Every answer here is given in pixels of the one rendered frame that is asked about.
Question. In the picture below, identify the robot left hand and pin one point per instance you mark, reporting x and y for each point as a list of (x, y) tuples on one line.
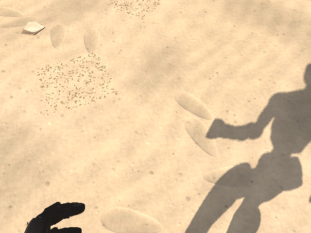
[(54, 214)]

